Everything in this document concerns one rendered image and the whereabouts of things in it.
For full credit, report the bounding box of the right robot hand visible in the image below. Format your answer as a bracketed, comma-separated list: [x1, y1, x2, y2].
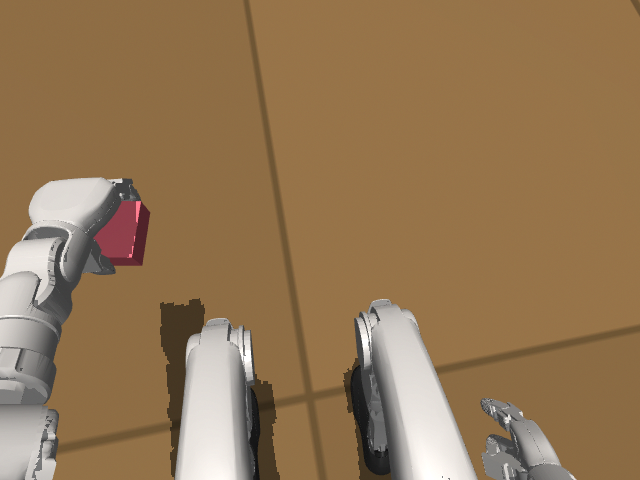
[480, 398, 562, 480]

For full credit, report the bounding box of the small box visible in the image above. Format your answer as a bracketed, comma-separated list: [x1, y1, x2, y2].
[94, 201, 150, 266]

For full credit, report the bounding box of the right robot arm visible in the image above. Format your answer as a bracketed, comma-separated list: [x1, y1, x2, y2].
[527, 464, 576, 480]

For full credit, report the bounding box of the right robot foot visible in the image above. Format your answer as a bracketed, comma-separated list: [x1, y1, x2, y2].
[350, 365, 391, 475]

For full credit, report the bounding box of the left robot arm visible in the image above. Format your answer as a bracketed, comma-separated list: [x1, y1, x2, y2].
[0, 220, 92, 480]

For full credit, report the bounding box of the left robot hand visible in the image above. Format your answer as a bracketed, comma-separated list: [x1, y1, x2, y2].
[28, 177, 141, 275]

